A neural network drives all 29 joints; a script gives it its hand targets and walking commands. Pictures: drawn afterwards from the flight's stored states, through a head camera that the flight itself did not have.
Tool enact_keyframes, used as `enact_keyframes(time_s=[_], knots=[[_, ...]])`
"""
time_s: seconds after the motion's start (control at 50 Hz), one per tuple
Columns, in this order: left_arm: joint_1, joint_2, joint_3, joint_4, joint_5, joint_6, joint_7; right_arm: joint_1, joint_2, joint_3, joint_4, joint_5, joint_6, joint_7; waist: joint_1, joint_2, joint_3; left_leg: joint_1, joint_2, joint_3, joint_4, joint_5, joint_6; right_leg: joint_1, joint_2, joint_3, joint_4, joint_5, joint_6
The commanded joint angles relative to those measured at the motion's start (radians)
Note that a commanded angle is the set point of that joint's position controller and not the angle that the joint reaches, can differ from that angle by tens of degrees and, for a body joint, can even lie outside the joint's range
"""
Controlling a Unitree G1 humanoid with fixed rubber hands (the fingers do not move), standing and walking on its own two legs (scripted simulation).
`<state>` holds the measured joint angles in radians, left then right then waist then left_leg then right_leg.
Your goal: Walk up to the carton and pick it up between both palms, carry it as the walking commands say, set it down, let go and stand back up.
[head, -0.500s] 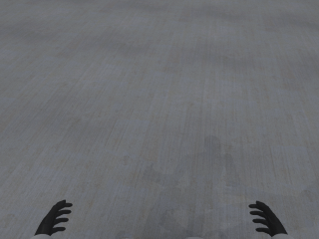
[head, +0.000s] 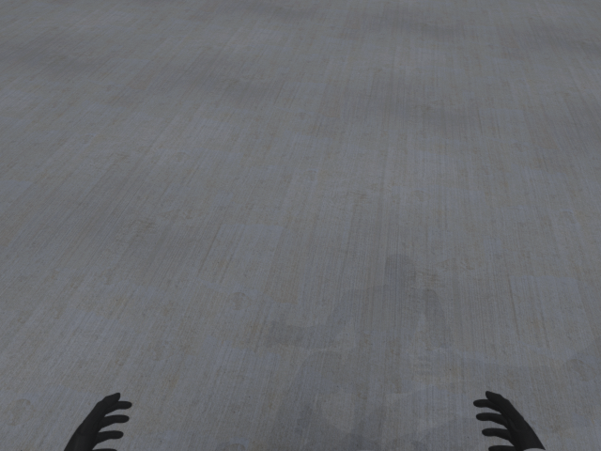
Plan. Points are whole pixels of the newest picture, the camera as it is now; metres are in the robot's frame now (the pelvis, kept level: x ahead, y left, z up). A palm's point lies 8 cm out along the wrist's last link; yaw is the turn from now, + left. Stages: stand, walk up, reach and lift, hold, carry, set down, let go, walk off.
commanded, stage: stand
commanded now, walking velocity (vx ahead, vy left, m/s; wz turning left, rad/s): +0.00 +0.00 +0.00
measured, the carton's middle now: out of the picture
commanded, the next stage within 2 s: walk up in 0.84 s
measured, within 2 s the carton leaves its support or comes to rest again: neither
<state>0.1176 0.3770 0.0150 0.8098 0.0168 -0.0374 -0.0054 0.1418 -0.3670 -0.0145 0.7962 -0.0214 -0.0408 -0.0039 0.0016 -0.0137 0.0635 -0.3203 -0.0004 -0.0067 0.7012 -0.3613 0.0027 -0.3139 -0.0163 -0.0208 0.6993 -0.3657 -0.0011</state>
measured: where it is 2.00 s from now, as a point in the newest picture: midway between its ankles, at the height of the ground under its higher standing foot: outside the picture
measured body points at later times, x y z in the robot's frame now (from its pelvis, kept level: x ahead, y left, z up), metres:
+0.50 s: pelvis +0.00 +0.00 +0.02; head +0.02 +0.00 +0.47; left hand +0.13 +0.30 -0.09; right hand +0.13 -0.30 -0.09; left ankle +0.01 +0.12 -0.72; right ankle +0.01 -0.12 -0.72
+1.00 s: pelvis +0.00 -0.01 +0.03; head +0.01 -0.01 +0.48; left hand +0.11 +0.30 -0.09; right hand +0.10 -0.32 -0.09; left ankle +0.01 +0.12 -0.72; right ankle +0.01 -0.12 -0.72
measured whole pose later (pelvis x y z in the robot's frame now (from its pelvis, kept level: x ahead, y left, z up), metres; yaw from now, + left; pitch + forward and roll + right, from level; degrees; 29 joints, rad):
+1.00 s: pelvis +0.00 -0.01 +0.03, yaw +0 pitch -3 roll +0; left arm 0.06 0.38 0.00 1.06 0.01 -0.02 -0.01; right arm 0.09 -0.37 0.00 1.04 -0.01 -0.02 0.00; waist 0.00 -0.01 0.07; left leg -0.13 0.01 -0.02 0.36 -0.18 -0.02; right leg -0.13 0.00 -0.03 0.37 -0.19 -0.01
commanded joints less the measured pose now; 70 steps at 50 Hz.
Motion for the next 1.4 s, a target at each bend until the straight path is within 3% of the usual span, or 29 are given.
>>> enact_keyframes(time_s=[0.0, 0.06, 0.12, 0.16, 0.18, 0.28, 0.36, 0.44, 0.48, 0.66, 0.7, 0.84, 0.86, 1.0, 1.02, 1.04, 1.06, 1.08, 1.12, 1.16, 1.2, 1.22, 1.24, 1.28, 1.3, 1.32, 1.34, 1.36, 1.38], knots=[[-0.054, 0.182, 0.047, -0.049, -0.004, -0.013, 0.006, -0.046, -0.18, -0.045, -0.047, 0.002, -0.016, -0.002, 0.0, 0.019, -0.111, 0.044, 0.088, -0.092, -0.151, 0.233, 0.058, 0.042, -0.081, 0.085, -0.146, 0.192, -0.07], [-0.047, 0.187, 0.045, -0.023, -0.006, -0.009, 0.004, -0.059, -0.189, -0.043, -0.025, 0.001, -0.015, -0.001, 0.009, 0.012, -0.12, 0.049, 0.094, -0.1, -0.172, 0.239, 0.057, 0.072, -0.079, 0.081, -0.161, 0.199, -0.065], [-0.069, 0.191, 0.04, -0.005, -0.005, -0.008, 0.005, -0.055, -0.176, -0.034, -0.001, 0.009, -0.012, 0.0, 0.0, 0.033, -0.105, 0.062, 0.091, -0.091, -0.192, 0.251, 0.052, 0.075, -0.09, 0.094, -0.192, 0.215, -0.061], [-0.066, 0.192, 0.037, 0.014, -0.006, -0.006, 0.007, -0.054, -0.174, -0.033, 0.014, 0.01, -0.011, -0.002, -0.009, 0.008, -0.102, 0.071, 0.091, -0.098, -0.206, 0.255, 0.05, 0.079, -0.088, 0.085, -0.198, 0.231, -0.061], [-0.063, 0.18, 0.034, 0.022, -0.007, -0.004, 0.004, -0.065, -0.19, -0.034, 0.017, 0.011, -0.011, -0.002, 0.006, 0.026, -0.104, 0.075, 0.095, -0.099, -0.208, 0.254, 0.051, 0.093, -0.091, 0.09, -0.218, 0.229, -0.061], [-0.069, 0.19, 0.03, 0.061, -0.009, -0.002, 0.002, -0.076, -0.18, -0.027, 0.057, 0.006, -0.008, -0.002, 0.008, 0.006, -0.111, 0.101, 0.101, -0.101, -0.253, 0.274, 0.044, 0.134, -0.09, 0.076, -0.248, 0.236, -0.045], [-0.083, 0.179, 0.026, 0.086, -0.009, 0.002, 0.003, -0.093, -0.184, -0.026, 0.077, 0.006, -0.006, -0.003, 0.003, 0.037, -0.089, 0.12, 0.108, -0.106, -0.293, 0.297, 0.04, 0.139, -0.091, 0.078, -0.275, 0.242, -0.046], [-0.093, 0.196, 0.025, 0.11, -0.006, -0.003, 0.003, -0.068, -0.172, -0.021, 0.105, 0.009, 0.001, -0.001, -0.006, -0.011, -0.092, 0.138, 0.103, -0.097, -0.318, 0.295, 0.033, 0.16, -0.097, 0.082, -0.313, 0.246, -0.039], [-0.098, 0.177, 0.022, 0.122, -0.006, 0.0, 0.0, -0.094, -0.183, -0.026, 0.115, 0.007, -0.001, -0.002, 0.001, 0.033, -0.084, 0.151, 0.105, -0.09, -0.326, 0.294, 0.029, 0.158, -0.1, 0.082, -0.329, 0.243, -0.033], [-0.096, 0.186, 0.018, 0.17, -0.007, -0.003, 0.004, -0.095, -0.183, -0.026, 0.159, 0.012, 0.003, -0.003, -0.002, 0.009, -0.099, 0.198, 0.115, -0.098, -0.379, 0.349, 0.019, 0.182, -0.1, 0.078, -0.365, 0.263, -0.03], [-0.088, 0.187, 0.02, 0.177, -0.004, 0.002, 0.005, -0.101, -0.187, -0.026, 0.168, 0.007, 0.002, -0.003, 0.008, 0.011, -0.093, 0.197, 0.111, -0.093, -0.375, 0.331, 0.018, 0.2, -0.107, 0.086, -0.379, 0.273, -0.03], [-0.111, 0.186, 0.018, 0.189, -0.004, 0.006, 0.008, -0.086, -0.187, -0.025, 0.192, 0.01, 0.009, -0.001, -0.011, -0.006, -0.077, 0.206, 0.112, -0.093, -0.399, 0.281, 0.013, 0.177, -0.108, 0.086, -0.405, 0.244, -0.027], [-0.096, 0.179, 0.015, 0.188, -0.007, 0.003, 0.007, -0.092, -0.186, -0.029, 0.19, 0.011, 0.008, 0.001, -0.007, 0.026, -0.086, 0.205, 0.118, -0.097, -0.398, 0.272, 0.017, 0.184, -0.111, 0.092, -0.407, 0.245, -0.029], [-0.091, 0.185, 0.018, 0.198, -0.007, 0.006, 0.003, -0.093, -0.197, -0.029, 0.207, 0.006, 0.011, -0.002, 0.008, 0.002, -0.061, 0.173, 0.116, -0.095, -0.414, 0.24, 0.013, 0.187, -0.11, 0.097, -0.42, 0.204, -0.03], [-0.106, 0.293, 0.091, 0.003, 0.044, 0.047, -0.056, -0.052, -0.371, -0.134, 0.166, -0.009, -0.018, -0.002, -0.038, -0.015, -0.014, 0.392, 0.13, -0.074, -0.299, -0.013, 0.081, -0.233, -0.079, 0.219, -0.362, 0.059, -0.084], [-0.188, 0.257, 0.089, -0.034, 0.038, 0.055, -0.116, 0.064, -0.389, -0.143, 0.196, -0.014, -0.028, -0.011, -0.094, 0.071, -0.037, 0.502, 0.228, -0.179, -0.363, -0.144, 0.126, -0.405, -0.067, 0.164, -0.235, -0.011, -0.057], [-0.236, 0.215, 0.086, -0.087, 0.051, 0.058, -0.138, 0.124, -0.435, -0.159, 0.191, -0.015, -0.038, -0.02, -0.125, 0.157, -0.116, 0.52, 0.426, -0.315, -0.509, -0.193, 0.191, -0.471, -0.068, 0.076, 0.011, -0.011, -0.022], [-0.215, 0.223, 0.095, -0.095, 0.067, 0.065, -0.151, 0.052, -0.433, -0.16, 0.157, -0.013, -0.046, -0.025, -0.095, 0.096, -0.15, 0.446, 0.554, -0.357, -0.54, -0.117, 0.245, -0.472, -0.131, 0.102, 0.141, -0.005, 0.004], [-0.146, 0.246, 0.117, -0.087, 0.051, 0.071, -0.175, -0.052, -0.387, -0.151, 0.113, -0.018, -0.055, -0.028, -0.029, 0.054, -0.177, 0.379, 0.522, -0.216, -0.507, -0.015, 0.233, -0.402, -0.193, 0.16, 0.15, 0.005, 0.011], [-0.077, 0.249, 0.14, -0.074, 0.047, 0.085, -0.197, -0.137, -0.38, -0.146, 0.093, -0.026, -0.062, -0.018, 0.037, 0.107, -0.12, 0.234, 0.458, -0.096, -0.512, -0.084, 0.205, -0.299, -0.189, 0.111, 0.142, 0.022, 0.007], [-0.073, 0.253, 0.148, -0.079, 0.035, 0.087, -0.212, -0.161, -0.418, -0.152, 0.106, -0.036, -0.068, -0.005, 0.048, 0.139, -0.126, 0.125, 0.418, 0.015, -0.507, -0.162, 0.173, -0.167, -0.174, 0.034, 0.066, 0.037, 0.01], [-0.088, 0.252, 0.149, -0.074, 0.033, 0.086, -0.215, -0.158, -0.413, -0.154, 0.121, -0.041, -0.067, -0.002, 0.038, 0.145, -0.1, 0.104, 0.395, 0.058, -0.496, -0.169, 0.163, -0.152, -0.157, -0.003, 0.033, 0.054, 0.015], [-0.089, 0.256, 0.15, -0.075, 0.03, 0.083, -0.212, -0.149, -0.419, -0.155, 0.126, -0.038, -0.063, -0.001, 0.036, 0.149, -0.085, 0.072, 0.387, 0.073, -0.478, -0.214, 0.155, -0.132, -0.131, -0.045, 0.013, 0.059, 0.017], [-0.058, 0.27, 0.155, -0.055, 0.029, 0.072, -0.206, -0.155, -0.41, -0.146, 0.134, -0.032, -0.058, 0.011, 0.062, 0.114, -0.072, 0.019, 0.314, 0.164, -0.378, -0.259, 0.131, -0.06, -0.085, -0.103, -0.068, 0.081, -0.005], [-0.01, 0.296, 0.165, -0.048, 0.033, 0.065, -0.198, -0.156, -0.384, -0.135, 0.126, -0.031, -0.053, 0.013, 0.091, 0.032, -0.053, -0.039, 0.263, 0.202, -0.228, -0.221, 0.104, 0.0, -0.062, -0.073, -0.108, 0.036, -0.034], [0.128, 0.342, 0.183, -0.011, 0.041, 0.052, -0.182, -0.176, -0.335, -0.114, 0.107, -0.028, -0.05, 0.017, 0.165, -0.179, -0.083, -0.15, 0.17, 0.267, 0.102, -0.128, 0.064, 0.157, -0.031, 0.011, -0.189, -0.072, -0.086], [0.201, 0.467, 0.208, -0.028, 0.04, 0.051, -0.164, -0.185, -0.295, -0.091, 0.057, -0.012, -0.052, 0.019, 0.205, -0.468, -0.094, -0.436, 0.01, 0.246, 0.367, -0.305, 0.005, 0.254, -0.228, 0.542, -0.509, -0.343, -0.209], [0.144, 0.469, 0.205, -0.046, 0.021, 0.064, -0.16, -0.213, -0.325, -0.075, 0.048, 0.004, -0.048, 0.012, 0.164, -0.359, -0.083, -0.484, 0.061, 0.094, 0.389, -0.285, -0.009, 0.232, -0.281, 0.691, -0.607, -0.452, -0.265], [0.075, 0.455, 0.205, -0.071, 0.014, 0.068, -0.158, -0.16, -0.365, -0.086, 0.066, 0.016, -0.055, 0.015, 0.129, -0.25, -0.09, -0.487, 0.094, 0.068, 0.389, -0.206, -0.005, 0.262, -0.275, 0.639, -0.591, -0.431, -0.26]])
